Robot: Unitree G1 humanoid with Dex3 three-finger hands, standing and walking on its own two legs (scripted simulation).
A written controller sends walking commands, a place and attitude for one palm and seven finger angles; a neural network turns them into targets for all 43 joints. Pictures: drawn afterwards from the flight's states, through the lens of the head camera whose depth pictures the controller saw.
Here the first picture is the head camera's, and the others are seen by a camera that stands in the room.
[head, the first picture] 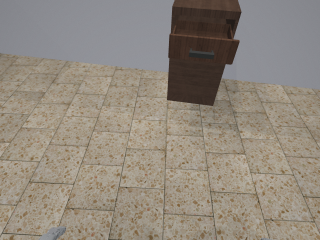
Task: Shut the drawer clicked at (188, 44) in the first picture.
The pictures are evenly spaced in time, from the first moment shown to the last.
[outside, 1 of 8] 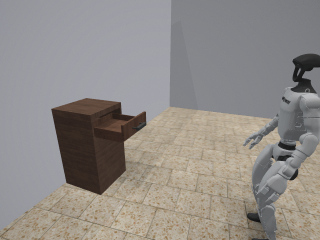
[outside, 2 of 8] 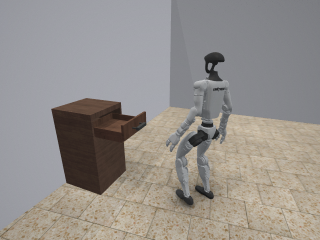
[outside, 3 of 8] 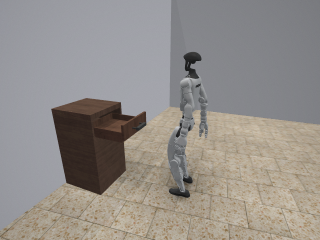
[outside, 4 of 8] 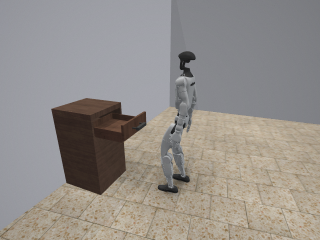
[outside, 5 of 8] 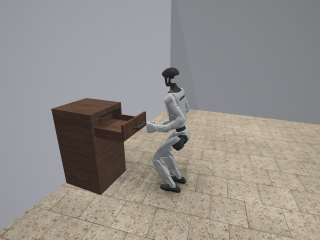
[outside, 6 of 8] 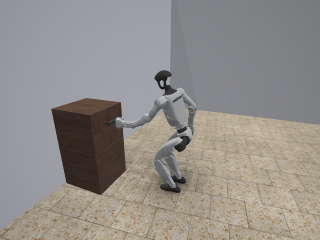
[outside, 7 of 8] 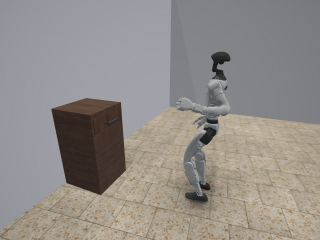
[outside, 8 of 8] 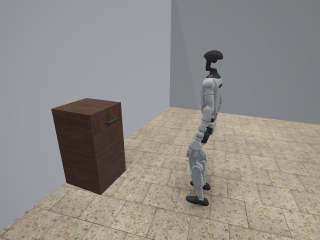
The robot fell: no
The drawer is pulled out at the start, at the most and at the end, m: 0.30 0.30 0.00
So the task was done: yes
